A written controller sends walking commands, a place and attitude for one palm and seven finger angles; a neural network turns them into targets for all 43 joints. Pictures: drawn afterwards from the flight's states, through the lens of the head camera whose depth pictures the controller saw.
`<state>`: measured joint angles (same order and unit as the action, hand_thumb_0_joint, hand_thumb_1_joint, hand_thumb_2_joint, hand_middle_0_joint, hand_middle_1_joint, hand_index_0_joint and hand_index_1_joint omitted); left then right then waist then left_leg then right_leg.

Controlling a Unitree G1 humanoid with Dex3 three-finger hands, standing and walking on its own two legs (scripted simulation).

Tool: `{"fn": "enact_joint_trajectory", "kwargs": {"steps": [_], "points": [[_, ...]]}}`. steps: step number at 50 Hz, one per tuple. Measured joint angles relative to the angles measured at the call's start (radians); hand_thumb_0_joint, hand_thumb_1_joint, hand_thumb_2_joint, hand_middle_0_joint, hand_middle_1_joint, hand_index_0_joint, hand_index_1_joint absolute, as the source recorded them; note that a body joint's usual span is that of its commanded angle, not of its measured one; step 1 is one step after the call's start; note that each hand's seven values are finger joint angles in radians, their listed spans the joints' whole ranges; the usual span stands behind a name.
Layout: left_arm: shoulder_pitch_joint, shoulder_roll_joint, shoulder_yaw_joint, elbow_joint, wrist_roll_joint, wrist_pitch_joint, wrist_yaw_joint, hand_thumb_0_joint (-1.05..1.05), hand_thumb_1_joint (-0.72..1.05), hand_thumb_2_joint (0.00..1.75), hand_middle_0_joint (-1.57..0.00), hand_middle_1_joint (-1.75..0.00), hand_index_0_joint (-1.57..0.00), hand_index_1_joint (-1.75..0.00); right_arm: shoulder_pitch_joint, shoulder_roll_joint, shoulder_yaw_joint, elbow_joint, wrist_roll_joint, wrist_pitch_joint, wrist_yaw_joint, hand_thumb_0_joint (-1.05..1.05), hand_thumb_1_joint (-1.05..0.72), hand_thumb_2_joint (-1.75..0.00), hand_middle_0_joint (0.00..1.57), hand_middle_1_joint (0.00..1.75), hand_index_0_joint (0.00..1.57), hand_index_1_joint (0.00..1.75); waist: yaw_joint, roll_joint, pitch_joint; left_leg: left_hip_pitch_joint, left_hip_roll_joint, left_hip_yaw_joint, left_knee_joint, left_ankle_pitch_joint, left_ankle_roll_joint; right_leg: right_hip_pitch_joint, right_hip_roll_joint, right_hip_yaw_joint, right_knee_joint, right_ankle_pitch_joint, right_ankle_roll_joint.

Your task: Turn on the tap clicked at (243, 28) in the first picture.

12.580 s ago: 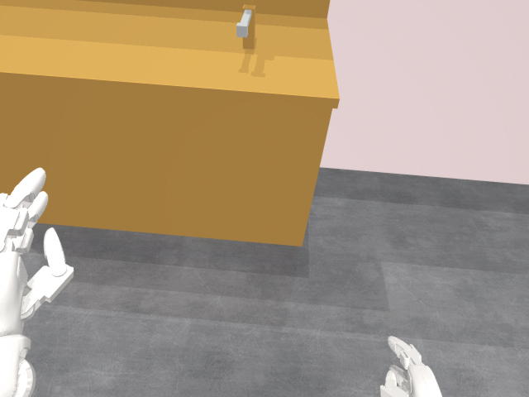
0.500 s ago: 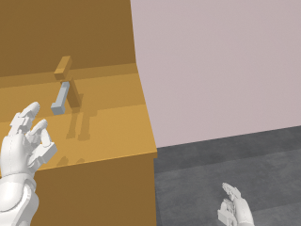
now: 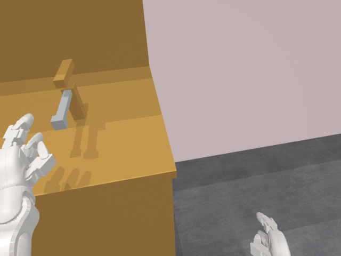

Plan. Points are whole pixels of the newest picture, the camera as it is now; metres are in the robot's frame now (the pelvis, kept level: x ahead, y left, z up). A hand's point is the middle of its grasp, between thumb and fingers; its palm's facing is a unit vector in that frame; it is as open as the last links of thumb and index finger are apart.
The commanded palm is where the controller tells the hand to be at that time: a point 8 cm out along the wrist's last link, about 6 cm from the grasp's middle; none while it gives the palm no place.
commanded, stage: reach beside the lever's end, fingers flat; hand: left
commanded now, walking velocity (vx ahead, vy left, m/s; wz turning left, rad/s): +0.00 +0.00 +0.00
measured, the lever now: (59, 122) +0.35 +0.34 +0.15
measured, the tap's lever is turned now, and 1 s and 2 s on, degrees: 2 2 2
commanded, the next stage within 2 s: push the lever round in 1.52 s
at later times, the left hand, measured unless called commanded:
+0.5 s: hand (48, 148) +0.26 +0.30 +0.16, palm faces +0.57 -0.82 -0.09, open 7.6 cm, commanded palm +0.22 +0.35 +0.16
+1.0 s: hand (41, 141) +0.30 +0.36 +0.14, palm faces +0.57 -0.82 -0.09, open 7.8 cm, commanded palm +0.25 +0.39 +0.14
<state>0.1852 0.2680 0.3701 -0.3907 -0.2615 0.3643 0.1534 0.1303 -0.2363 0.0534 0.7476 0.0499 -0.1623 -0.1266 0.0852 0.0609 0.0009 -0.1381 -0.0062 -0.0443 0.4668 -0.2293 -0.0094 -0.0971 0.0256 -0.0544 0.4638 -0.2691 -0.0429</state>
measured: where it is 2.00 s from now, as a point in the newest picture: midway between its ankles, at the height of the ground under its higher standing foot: outside the picture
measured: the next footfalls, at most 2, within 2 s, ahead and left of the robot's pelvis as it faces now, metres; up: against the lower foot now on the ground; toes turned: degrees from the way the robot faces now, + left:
none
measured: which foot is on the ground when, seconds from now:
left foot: down 0.00-1.00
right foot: down 0.00-1.00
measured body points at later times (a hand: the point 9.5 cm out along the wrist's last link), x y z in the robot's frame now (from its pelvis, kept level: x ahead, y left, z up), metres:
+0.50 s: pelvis +0.01 +0.00 +0.00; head -0.01 -0.03 +0.45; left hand +0.23 +0.35 +0.17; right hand +0.20 -0.23 -0.09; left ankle +0.02 +0.13 -0.74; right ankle +0.00 -0.09 -0.74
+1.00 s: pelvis +0.01 +0.00 +0.00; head +0.00 -0.01 +0.45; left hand +0.26 +0.40 +0.14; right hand +0.16 -0.25 -0.10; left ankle +0.02 +0.13 -0.74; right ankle +0.00 -0.09 -0.74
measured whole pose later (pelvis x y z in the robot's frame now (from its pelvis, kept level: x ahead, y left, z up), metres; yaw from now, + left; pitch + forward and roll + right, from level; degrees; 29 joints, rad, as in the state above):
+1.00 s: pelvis +0.01 +0.00 +0.00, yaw -1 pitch +0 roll +0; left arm -0.10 0.44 0.57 0.24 -0.24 0.16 -0.01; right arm 0.23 -0.27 0.02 0.73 0.06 -0.15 -0.13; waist 0.03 0.04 -0.03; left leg -0.26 0.00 -0.04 0.53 -0.27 -0.01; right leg -0.22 0.03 -0.05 0.52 -0.30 -0.04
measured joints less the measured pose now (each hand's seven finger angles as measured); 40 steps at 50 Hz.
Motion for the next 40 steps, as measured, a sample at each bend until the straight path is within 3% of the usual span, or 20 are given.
{"fn": "enact_joint_trajectory", "kwargs": {"steps": [16, 24, 40], "points": [[-0.045, 0.015, 0.024, 0.097, 0.004, -0.036, -0.015, 0.01, 0.9, 0.9, -0.18, -0.25, -0.19, -0.25, 0.008, 0.003, -0.008, -0.007, -0.001, 0.011, -0.001, 0.01, -0.9, -0.9, 0.2, 0.3, 0.2, 0.3, -0.009, -0.005, -0.007, -0.013, -0.003, 0.004, 0.002, -0.01, 0.0, -0.019, -0.003, 0.004, 0.012, -0.014, 0.0], [-0.133, 0.061, 0.074, 0.247, 0.011, -0.064, -0.043, 0.01, 0.9, 0.9, -0.18, -0.23, -0.18, -0.23, 0.009, -0.003, -0.009, 0.001, 0.001, 0.015, -0.013, 0.01, -0.9, -0.9, 0.2, 0.3, 0.2, 0.3, -0.01, -0.011, -0.002, -0.034, 0.002, -0.004, 0.014, -0.014, -0.004, -0.034, 0.002, -0.004, 0.016, -0.016, -0.005], [-0.257, 0.131, 0.145, 0.507, 0.019, -0.15, -0.12, 0.01, 0.9, 0.9, -0.16, -0.19, -0.16, -0.19, 0.062, -0.028, -0.03, -0.008, 0.011, 0.007, -0.011, 0.01, -0.9, -0.9, 0.2, 0.3, 0.2, 0.3, -0.039, -0.016, -0.018, -0.092, 0.005, 0.002, 0.042, -0.027, -0.002, -0.093, 0.005, 0.002, 0.041, -0.025, -0.004]]}}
